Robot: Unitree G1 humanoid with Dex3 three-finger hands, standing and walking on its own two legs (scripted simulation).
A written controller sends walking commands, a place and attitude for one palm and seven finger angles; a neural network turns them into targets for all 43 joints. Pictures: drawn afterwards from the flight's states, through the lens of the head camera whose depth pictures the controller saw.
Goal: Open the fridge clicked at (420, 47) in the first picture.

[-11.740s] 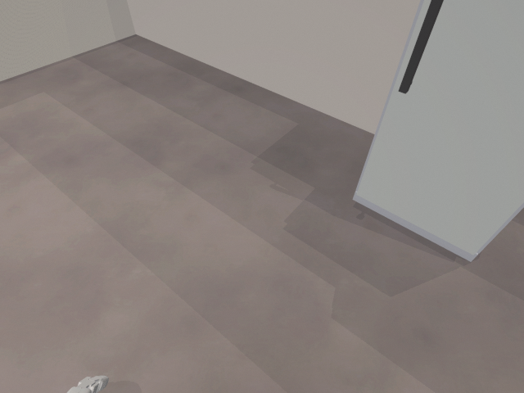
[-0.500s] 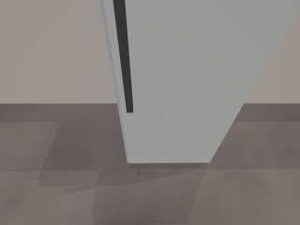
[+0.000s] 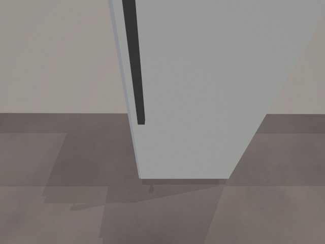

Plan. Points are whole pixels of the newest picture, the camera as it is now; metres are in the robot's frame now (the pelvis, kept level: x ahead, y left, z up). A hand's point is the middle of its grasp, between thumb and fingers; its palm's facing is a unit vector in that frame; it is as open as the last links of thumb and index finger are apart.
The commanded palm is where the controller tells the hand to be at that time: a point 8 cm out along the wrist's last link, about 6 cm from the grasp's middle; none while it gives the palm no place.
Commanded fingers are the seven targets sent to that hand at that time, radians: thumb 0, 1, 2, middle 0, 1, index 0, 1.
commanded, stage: shuffle to correct the standing spot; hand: left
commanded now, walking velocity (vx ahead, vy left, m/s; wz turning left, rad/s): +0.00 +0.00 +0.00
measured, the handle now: (137, 69) +0.57 +0.12 +0.13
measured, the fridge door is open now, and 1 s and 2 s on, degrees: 0 0 0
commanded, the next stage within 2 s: come to a stop and stand still in 0.66 s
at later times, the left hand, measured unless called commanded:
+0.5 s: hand out of the picture -0.02 +0.13 -0.20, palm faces +0.15 -0.98 -0.14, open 7.4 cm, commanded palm none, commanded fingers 0.00 0.90 0.90 -0.20 -0.30 -0.20 -0.30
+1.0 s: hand (136, 218) +0.23 +0.10 -0.18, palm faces +0.12 -0.96 -0.24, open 7.4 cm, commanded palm none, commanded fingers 0.00 0.90 0.90 -0.20 -0.30 -0.20 -0.30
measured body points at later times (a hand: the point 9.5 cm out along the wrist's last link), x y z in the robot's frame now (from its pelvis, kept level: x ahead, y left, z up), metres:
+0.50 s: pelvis +0.07 -0.02 -0.02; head +0.09 +0.00 +0.43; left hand -0.02 +0.18 -0.18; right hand +0.06 -0.24 -0.18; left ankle +0.06 +0.08 -0.75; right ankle -0.03 -0.12 -0.75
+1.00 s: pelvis +0.17 -0.09 -0.02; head +0.22 -0.10 +0.43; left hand +0.22 +0.15 -0.16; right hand +0.19 -0.34 -0.18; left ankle +0.09 +0.03 -0.69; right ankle +0.23 -0.21 -0.75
